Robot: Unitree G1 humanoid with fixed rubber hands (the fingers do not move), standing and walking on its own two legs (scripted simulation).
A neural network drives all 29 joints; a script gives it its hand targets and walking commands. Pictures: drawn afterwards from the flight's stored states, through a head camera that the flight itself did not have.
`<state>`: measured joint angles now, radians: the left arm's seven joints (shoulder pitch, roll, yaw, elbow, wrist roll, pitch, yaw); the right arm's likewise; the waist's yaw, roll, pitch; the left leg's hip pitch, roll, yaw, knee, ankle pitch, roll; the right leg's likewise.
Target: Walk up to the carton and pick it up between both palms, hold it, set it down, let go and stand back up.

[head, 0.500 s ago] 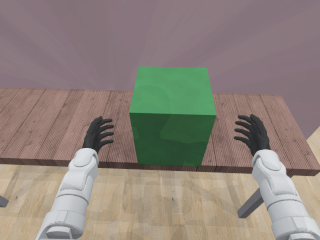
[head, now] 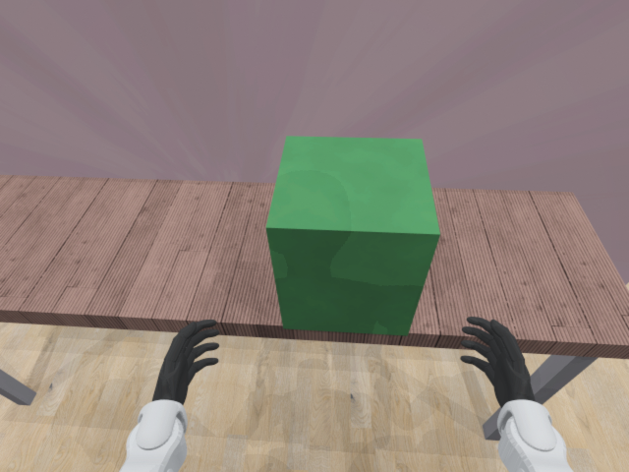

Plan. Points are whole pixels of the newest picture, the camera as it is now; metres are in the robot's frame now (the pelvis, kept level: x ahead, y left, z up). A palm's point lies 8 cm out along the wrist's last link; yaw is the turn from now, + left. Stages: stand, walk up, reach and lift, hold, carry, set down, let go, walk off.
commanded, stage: set down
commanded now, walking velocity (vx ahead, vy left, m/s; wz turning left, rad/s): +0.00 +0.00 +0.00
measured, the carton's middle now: (348, 239) +0.48 -0.04 +0.01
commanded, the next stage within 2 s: let go in 1.08 s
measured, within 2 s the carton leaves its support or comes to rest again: neither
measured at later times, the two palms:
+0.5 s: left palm (171, 431) +0.21 +0.20 -0.04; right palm (514, 427) +0.20 -0.23 -0.04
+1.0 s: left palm out of the picture +0.16 +0.22 -0.08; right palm out of the picture +0.15 -0.22 -0.08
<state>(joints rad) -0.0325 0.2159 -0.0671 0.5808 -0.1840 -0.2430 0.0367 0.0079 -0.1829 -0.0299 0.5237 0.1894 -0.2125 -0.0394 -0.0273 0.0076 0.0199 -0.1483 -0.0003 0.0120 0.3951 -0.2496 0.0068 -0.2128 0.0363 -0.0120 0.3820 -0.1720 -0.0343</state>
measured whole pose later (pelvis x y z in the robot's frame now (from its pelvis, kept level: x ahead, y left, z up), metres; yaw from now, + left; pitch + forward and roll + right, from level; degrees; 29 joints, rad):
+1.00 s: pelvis +0.00 +0.00 +0.00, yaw -1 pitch -5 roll +0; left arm 0.21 0.21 -0.03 0.53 -0.04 0.07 0.03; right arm 0.20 -0.17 -0.03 0.70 0.03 -0.20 0.02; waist 0.01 0.00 0.10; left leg -0.03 0.01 0.02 0.38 -0.26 0.00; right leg -0.09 0.05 0.00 0.36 -0.18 -0.04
